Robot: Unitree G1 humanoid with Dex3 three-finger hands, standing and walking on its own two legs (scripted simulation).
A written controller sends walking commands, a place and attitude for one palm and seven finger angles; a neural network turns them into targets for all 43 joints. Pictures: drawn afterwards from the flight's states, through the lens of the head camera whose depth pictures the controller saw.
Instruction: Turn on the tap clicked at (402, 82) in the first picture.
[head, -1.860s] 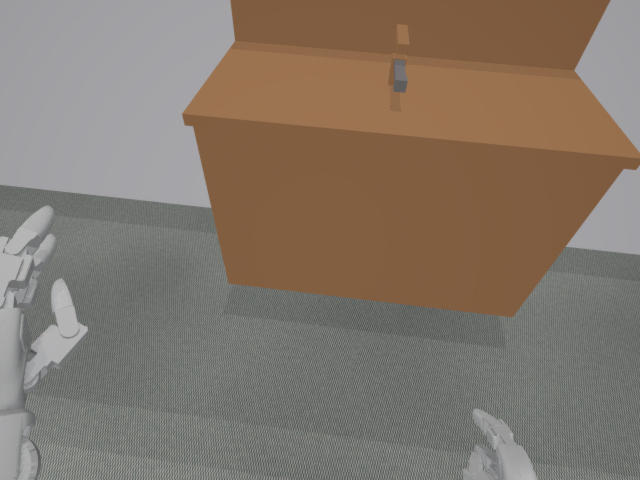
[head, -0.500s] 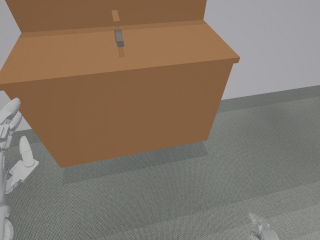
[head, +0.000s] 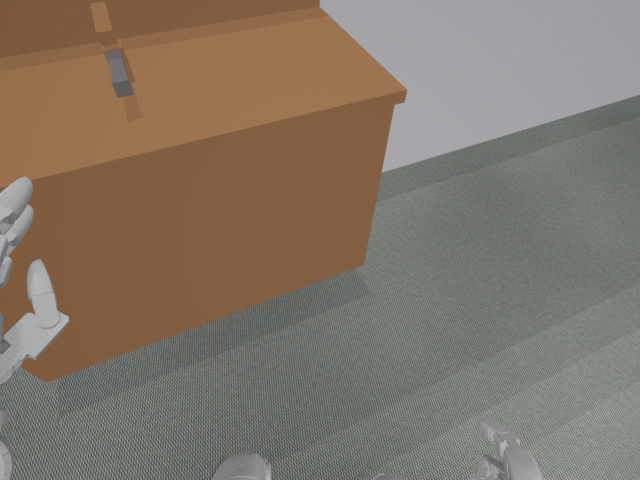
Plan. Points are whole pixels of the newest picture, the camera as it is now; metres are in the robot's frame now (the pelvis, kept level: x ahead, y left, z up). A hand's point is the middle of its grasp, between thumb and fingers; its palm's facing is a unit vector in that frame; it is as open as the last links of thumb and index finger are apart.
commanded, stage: take the last steps up to it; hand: left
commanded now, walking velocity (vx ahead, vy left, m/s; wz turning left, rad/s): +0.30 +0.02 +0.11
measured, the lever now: (122, 85) +0.72 +0.38 +0.09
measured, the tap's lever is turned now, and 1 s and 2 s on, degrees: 0 0 0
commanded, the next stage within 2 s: come to a stop and stand still in 1.38 s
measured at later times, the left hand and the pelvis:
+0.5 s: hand (115, 221) +0.32 +0.21 +0.19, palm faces +0.45 -0.78 -0.44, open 7.4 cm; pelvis +0.11 -0.03 +0.00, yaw +3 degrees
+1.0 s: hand (165, 140) +0.44 +0.19 +0.19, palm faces +0.43 -0.79 -0.43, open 7.4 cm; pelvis +0.23 -0.05 +0.01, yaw +2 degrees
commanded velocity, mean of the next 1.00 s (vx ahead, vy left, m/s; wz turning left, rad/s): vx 0.28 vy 0.02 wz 0.04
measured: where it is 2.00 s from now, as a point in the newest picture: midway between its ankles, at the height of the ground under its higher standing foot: (343, 428)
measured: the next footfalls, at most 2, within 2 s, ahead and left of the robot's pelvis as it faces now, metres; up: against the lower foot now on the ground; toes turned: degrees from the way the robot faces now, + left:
left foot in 0.12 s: +0.13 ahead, +0.14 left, +0.00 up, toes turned +9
right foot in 0.44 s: +0.20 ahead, -0.12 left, +0.00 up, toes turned -8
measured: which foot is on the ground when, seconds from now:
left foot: up 0.00-0.10, down 0.12-0.44, up 0.46-0.76, down 0.78-1.00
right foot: down 0.00-0.14, up 0.16-0.42, down 0.44-0.80, up 0.82-1.00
